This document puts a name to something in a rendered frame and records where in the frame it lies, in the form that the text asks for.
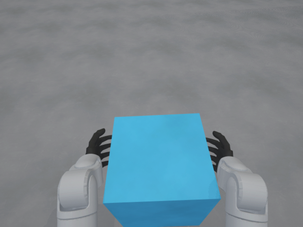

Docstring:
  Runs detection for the right robot hand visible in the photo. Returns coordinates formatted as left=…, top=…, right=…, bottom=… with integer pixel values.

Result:
left=206, top=131, right=233, bottom=173

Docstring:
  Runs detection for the left robot hand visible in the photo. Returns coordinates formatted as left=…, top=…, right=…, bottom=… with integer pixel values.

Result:
left=86, top=128, right=112, bottom=168

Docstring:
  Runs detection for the right robot forearm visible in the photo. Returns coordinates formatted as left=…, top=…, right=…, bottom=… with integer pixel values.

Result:
left=217, top=156, right=268, bottom=227

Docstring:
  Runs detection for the left robot forearm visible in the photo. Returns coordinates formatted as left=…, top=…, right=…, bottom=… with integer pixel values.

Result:
left=57, top=154, right=103, bottom=227

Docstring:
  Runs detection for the carton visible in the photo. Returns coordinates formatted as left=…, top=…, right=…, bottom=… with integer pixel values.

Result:
left=103, top=113, right=221, bottom=227

